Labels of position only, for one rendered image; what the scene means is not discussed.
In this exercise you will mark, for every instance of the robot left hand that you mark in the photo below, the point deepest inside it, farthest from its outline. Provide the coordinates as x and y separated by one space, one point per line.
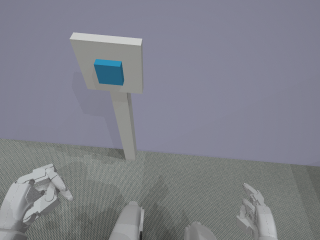
16 212

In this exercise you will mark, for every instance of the left robot thigh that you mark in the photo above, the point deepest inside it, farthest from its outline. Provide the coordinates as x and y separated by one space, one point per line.
129 223

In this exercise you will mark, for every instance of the robot right hand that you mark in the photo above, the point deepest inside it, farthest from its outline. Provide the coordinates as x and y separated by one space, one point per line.
260 221

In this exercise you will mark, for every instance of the button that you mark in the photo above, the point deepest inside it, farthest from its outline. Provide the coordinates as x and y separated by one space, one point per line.
109 72

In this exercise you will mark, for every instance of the robot thigh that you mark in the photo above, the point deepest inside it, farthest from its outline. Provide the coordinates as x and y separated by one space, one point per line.
198 232
129 223

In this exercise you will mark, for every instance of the robot left forearm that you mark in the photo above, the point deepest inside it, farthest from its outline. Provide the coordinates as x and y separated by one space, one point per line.
8 234

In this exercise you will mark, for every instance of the panel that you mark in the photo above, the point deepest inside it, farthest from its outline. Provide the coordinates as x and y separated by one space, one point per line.
88 48

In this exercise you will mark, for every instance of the right robot thigh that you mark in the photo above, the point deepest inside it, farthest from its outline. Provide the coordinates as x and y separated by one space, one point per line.
198 232

